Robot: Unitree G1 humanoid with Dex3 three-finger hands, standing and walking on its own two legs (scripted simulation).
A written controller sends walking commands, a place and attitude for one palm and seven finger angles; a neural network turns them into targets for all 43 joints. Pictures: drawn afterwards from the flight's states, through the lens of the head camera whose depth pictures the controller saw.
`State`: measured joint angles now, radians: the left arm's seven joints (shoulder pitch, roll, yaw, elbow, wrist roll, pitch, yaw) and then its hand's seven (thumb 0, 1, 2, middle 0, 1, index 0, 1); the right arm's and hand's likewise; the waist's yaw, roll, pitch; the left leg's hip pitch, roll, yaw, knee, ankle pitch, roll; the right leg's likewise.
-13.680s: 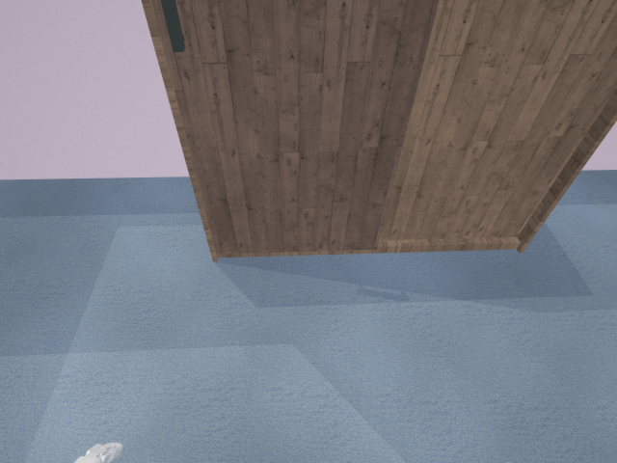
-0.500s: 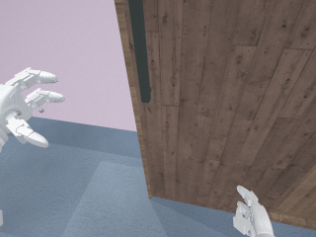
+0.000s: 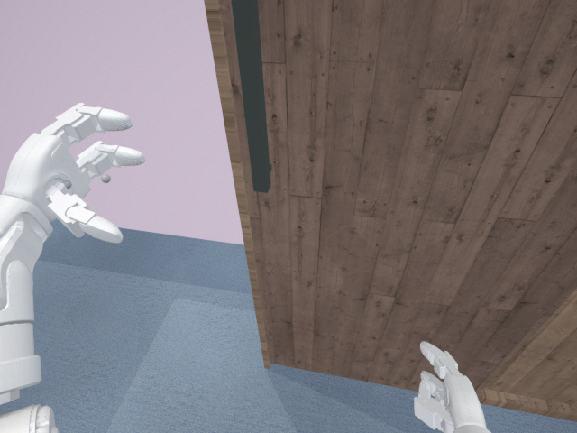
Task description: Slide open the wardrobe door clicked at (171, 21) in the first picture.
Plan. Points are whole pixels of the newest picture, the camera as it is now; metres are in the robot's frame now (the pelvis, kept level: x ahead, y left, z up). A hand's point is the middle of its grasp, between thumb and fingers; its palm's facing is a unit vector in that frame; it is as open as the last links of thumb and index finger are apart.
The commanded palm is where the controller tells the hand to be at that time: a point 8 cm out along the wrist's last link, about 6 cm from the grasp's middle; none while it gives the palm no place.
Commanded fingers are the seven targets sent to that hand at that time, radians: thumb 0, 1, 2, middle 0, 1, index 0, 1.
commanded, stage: move the hooked fingers beside the handle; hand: left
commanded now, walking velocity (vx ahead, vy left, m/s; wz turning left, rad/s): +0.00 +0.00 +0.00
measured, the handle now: (258, 101) +0.50 +0.10 +0.25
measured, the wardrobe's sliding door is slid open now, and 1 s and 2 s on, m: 0.00 0.00 0.00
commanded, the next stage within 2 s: none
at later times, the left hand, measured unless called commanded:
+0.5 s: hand (153, 154) +0.37 +0.21 +0.24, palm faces -0.05 -1.00 -0.04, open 14.0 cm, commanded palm +0.35 +0.26 +0.24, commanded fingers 0.00 -0.50 0.30 -0.30 -1.20 -0.30 -1.20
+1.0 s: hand (193, 134) +0.43 +0.18 +0.24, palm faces -0.07 -1.00 -0.01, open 14.0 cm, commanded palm +0.41 +0.23 +0.23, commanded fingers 0.00 -0.50 0.30 -0.30 -1.20 -0.30 -1.20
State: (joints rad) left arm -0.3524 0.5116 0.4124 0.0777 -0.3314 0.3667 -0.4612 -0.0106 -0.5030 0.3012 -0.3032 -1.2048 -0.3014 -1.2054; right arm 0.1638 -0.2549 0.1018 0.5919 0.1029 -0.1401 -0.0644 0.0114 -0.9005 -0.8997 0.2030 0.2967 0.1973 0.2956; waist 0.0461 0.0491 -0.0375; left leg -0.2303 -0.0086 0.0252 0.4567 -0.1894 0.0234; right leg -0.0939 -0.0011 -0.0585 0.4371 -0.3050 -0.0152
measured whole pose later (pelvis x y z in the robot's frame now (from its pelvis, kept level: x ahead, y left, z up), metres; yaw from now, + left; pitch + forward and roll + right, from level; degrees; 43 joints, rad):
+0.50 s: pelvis +0.00 +0.00 +0.00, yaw -1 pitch -1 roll +0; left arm -0.56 0.48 0.33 0.35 -0.26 0.34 -0.35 -0.01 -0.50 0.30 -0.30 -1.20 -0.30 -1.21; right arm 0.20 -0.27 0.08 0.62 0.10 -0.10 -0.08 0.01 -0.90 -0.90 0.20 0.30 0.20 0.30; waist 0.01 0.05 -0.04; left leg -0.24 0.00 0.03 0.44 -0.18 0.02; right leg -0.11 0.01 -0.05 0.43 -0.29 -0.02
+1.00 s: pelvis +0.01 +0.00 +0.00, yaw -1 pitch +0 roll +0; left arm -0.74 0.44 0.27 0.58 -0.22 0.27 -0.29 -0.01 -0.50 0.30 -0.30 -1.20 -0.30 -1.20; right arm 0.24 -0.28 0.05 0.65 0.09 -0.06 -0.08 0.01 -0.90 -0.90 0.20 0.30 0.20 0.30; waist -0.02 0.04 -0.05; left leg -0.26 0.00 0.04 0.45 -0.20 0.02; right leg -0.13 0.01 -0.04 0.43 -0.30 -0.02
